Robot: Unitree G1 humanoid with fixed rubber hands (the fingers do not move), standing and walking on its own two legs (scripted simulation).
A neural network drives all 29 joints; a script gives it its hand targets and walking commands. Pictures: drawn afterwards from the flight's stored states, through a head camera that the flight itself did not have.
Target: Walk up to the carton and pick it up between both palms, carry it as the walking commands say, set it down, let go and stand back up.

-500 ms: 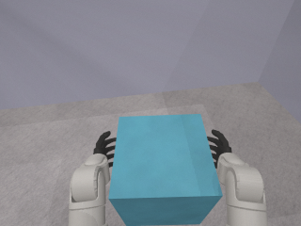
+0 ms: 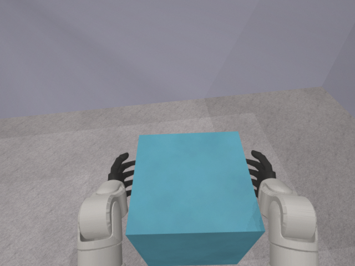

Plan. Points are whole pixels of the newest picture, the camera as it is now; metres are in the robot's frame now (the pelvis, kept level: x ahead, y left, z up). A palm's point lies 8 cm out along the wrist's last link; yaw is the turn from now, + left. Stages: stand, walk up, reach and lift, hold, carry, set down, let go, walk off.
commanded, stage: carry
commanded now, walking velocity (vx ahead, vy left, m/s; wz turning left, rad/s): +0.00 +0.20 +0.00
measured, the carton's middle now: (190, 203) +0.27 +0.00 +0.02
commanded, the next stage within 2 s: none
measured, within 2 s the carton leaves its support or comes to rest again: neither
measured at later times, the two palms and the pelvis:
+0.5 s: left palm (104, 194) +0.25 +0.18 +0.09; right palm (257, 195) +0.25 -0.12 +0.09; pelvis -0.02 +0.03 +0.00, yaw +0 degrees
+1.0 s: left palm (88, 193) +0.25 +0.21 +0.10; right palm (243, 202) +0.23 -0.09 +0.10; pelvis -0.03 +0.07 +0.01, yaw -3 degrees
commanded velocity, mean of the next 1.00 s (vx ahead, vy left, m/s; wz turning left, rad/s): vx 0.00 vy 0.20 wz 0.00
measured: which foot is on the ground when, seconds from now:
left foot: down 0.00-0.82, up 0.84-1.00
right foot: down 0.00-0.46, up 0.48-0.78, down 0.80-1.00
